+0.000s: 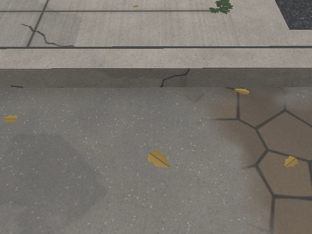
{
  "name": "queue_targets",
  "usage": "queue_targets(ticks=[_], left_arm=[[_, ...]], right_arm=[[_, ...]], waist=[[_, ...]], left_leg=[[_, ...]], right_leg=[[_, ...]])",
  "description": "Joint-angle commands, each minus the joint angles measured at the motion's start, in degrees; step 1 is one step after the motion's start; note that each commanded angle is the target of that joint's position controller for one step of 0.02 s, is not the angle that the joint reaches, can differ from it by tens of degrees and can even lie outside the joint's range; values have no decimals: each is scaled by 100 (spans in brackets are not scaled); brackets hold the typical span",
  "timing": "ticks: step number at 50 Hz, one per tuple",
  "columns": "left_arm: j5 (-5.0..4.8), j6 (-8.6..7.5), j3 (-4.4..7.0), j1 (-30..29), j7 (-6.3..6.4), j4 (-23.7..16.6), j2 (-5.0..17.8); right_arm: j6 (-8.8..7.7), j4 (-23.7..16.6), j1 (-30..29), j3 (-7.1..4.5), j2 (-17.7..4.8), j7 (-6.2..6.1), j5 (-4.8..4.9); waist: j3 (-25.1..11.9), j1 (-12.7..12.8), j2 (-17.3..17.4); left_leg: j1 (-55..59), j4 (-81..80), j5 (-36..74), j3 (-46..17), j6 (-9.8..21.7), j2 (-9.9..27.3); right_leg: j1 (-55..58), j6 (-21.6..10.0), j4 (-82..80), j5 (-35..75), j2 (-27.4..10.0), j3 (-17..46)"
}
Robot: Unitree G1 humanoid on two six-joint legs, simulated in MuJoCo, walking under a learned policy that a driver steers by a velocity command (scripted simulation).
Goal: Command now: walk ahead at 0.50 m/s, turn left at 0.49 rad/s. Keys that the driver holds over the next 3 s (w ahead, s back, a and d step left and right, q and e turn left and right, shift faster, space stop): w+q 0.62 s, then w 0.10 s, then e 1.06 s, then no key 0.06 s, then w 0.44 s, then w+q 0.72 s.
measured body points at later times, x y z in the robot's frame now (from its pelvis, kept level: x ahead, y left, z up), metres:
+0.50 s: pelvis +0.28 +0.04 +0.01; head +0.31 +0.06 +0.45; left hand +0.44 +0.33 -0.07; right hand +0.42 -0.23 -0.09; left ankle +0.18 +0.11 -0.73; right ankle +0.49 -0.07 -0.70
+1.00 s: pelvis +0.51 +0.10 +0.00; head +0.54 +0.12 +0.45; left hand +0.40 +0.37 -0.13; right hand +0.82 -0.01 -0.07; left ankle +0.57 +0.25 -0.73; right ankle +0.49 -0.05 -0.73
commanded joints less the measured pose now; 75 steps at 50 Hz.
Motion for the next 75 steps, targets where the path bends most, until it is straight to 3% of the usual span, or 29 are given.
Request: queue_targets(ticks=[1, 4, 5, 6, 7, 8, 9, 11, 17, 23, 28, 29, 30, 31, 32, 35, 41, 49, 50, 51, 52, 55, 59, 68, 70, 71, 72, 73, 75], left_arm=[[-67, 84, 278, -62, 71, -243, 1130], [-106, 203, 286, -262, 152, -321, 1258], [31, 138, 170, -99, 156, -439, 969], [95, -56, -52, 256, 72, -751, 263], [-78, -293, 38, -286, -40, -814, 818], [-253, -384, 57, -724, -88, -977, 909], [-171, -418, 27, -788, -57, -979, 806], [37, -316, 101, -679, -15, -894, 882], [129, -102, -15, -1271, 9, -1096, 508], [-9, -226, -27, -2179, -133, -1337, 580], [9, -369, 210, -1131, -130, -1123, 986], [106, -384, 297, -311, -77, -1057, 1282], [167, -302, 407, 221, -91, -848, 1727], [18, -274, 309, 151, -127, -892, 1226], [1, -239, 209, -33, -109, -931, 874], [114, -180, 62, -488, -110, -837, 564], [-12, -148, 107, -655, -104, -546, 902], [-176, 145, 131, -356, 30, -338, 988], [-75, 111, 49, -306, 28, -444, 720], [43, 81, -100, 264, 13, -479, 269], [-78, 141, -68, 558, 23, -426, 540], [-111, 515, 146, 76, 152, -425, 932], [-59, 781, 138, 31, 217, -616, 630], [-21, 796, 165, -349, -96, -1027, 714], [25, 782, 324, -90, -20, -986, 1158], [31, 773, 414, -234, 97, -1222, 1779], [266, 642, 390, -152, 35, -1323, 1735], [287, 520, 353, -349, 7, -1316, 1613], [33, 459, 252, -927, 58, -1401, 1233]], right_arm=[[-75, -710, -558, -116, -438, 109, 10], [-21, -403, 1150, -476, -1050, 25, 30], [50, -267, 1894, -660, -1589, -117, 34], [2, -449, 1504, -681, -1987, -131, 38], [-61, -526, 1668, -536, -1499, -91, -11], [-120, -486, 1541, -460, -1203, -91, -51], [-158, -502, 1197, -415, -1067, -82, -26], [-173, -686, 657, -320, -787, -129, -95], [-168, -589, 886, -404, -1073, -315, -30], [-58, -398, 1360, -419, -1101, -376, 40], [-1, -469, 1191, -347, -820, -393, 3], [-24, -576, 1200, -216, -474, -372, -72], [-71, -750, 1969, -116, -181, -374, 86], [-74, -610, 1971, -206, -772, -397, 137], [-49, -627, 1397, -289, -1060, -396, 89], [-50, -757, 886, -275, -786, -345, -20], [-114, -837, 544, -59, -229, -313, -188], [-203, -812, 273, -268, -748, -303, -195], [-200, -835, 567, -356, -1083, -376, -290], [-97, -920, 818, -417, -1402, -453, -413], [11, -864, 997, -373, -1145, -419, -337], [77, -866, 223, -219, -658, -375, -174], [56, -742, -324, -271, -725, -400, -295], [201, -401, -384, -421, -1097, -468, -23], [252, -185, 71, -351, -726, -442, -65], [263, -421, 77, -255, -472, -414, -329], [235, -578, -568, -339, -731, -480, -273], [247, -559, -637, -392, -855, -517, -141], [302, -307, -298, -454, -895, -606, -176]], waist=[[265, -129, -588], [-785, -1134, -660], [-1319, -1348, 148], [-1878, -660, 1381], [-2270, -1109, 573], [-1491, -1085, 323], [-863, -772, -253], [-527, -396, -177], [-202, -471, -9], [-158, -838, 276], [-579, -187, 502], [-1324, 155, -66], [-1984, -167, -1992], [-1649, -59, -1621], [-948, 101, -1085], [-144, -199, -777], [-240, -415, -776], [-599, -534, -806], [-1020, -609, -408], [-1658, -510, 868], [-2194, -613, 1274], [-1022, -420, 506], [-606, -170, 666], [-725, -149, 517], [-489, -203, -604], [-279, -436, -2365], [-534, 68, -1811], [-447, -73, -1329], [-425, -363, -956]], left_leg=[[-58, -205, -664, 375, 272, -227], [2484, -594, -849, 637, 756, -918], [4220, -714, -650, -788, 1119, -59], [5852, -1602, -1566, -4299, 2318, 1317], [5998, -2127, -1893, -4703, 2222, 1437], [5419, -2117, -1613, -3785, 1948, 1240], [4471, -2122, -951, -3040, 1727, 951], [3328, -2295, 12, -2315, 1558, 591], [2326, -2506, 493, -1498, 1382, 114], [2536, -2076, -560, -1903, 1050, 117], [2735, -784, -348, -2313, 665, -47], [2092, 737, -971, -1839, 439, -400], [51, 2563, -3393, -1058, 45, -1177], [-742, 3395, -3397, -1142, -46, -710], [-901, 3616, -2846, -1074, -86, -539], [-351, 3070, -2012, -861, -109, -130], [640, 917, -1476, -210, -368, -175], [2558, -1549, 563, -271, -33, -510], [3500, -1392, 2081, -781, 252, 214], [4923, -954, 4164, -1942, 1065, 1714], [4940, -1117, 3625, -2595, 1605, 2190], [3536, -1761, 1067, -1608, 1184, 1386], [2216, -2289, 283, -623, 1151, 1068], [2425, -1739, -323, -17, 782, 1311], [1541, -275, -1630, 722, -44, 652], [-57, 1465, -3794, 1005, -668, -259], [-277, 2410, -3974, -30, -606, -499], [-300, 2719, -3447, -289, -485, -393], [-292, 2648, -2589, -402, -469, -280]], right_leg=[[189, -710, 351, 4500, -1829, 283], [-402, -372, 2902, 5950, -1515, 9], [-1901, -107, 4725, 3677, -1206, 12], [-4339, 248, 6796, -1280, 183, 824], [-4904, 94, 7085, -1282, -55, 2037], [-5169, -41, 6846, -857, -298, 1981], [-4995, -78, 6229, -432, -561, 1927], [-4270, -4, 5506, -37, -827, 1918], [-3986, 451, 3555, 1336, -618, 1666], [-3388, 376, 1831, 2261, -192, 1759], [-1752, -147, 1206, 1560, -267, 1787], [-339, -518, 1284, 1231, -1196, 2651], [1437, -1463, 786, -55, -2450, 5275], [1308, -1444, 482, -1368, -2581, 5902], [662, -1200, 394, -1284, -2293, 5060], [-891, -1015, 85, 455, -1618, 3429], [-1537, -1243, 131, 4378, -1271, 2123], [-1572, -551, 1361, 3021, -907, 2382], [-2047, -288, 2143, 2070, -552, 2224], [-3375, 86, 3679, -966, 6, 1807], [-3788, 245, 4820, -2372, 30, 1826], [-4214, 507, 5576, -1417, -411, 1783], [-3339, 615, 5013, -592, -466, 1472], [-2024, -17, 2277, 468, -363, 972], [-1205, -514, 1059, 1700, -715, 1920], [-748, -1401, 804, 3350, -2132, 3961], [-1248, -1983, 490, 2820, -2358, 4370], [-1352, -1747, 438, 2293, -2043, 3925], [-1366, -1202, 555, 1936, -1608, 3367]])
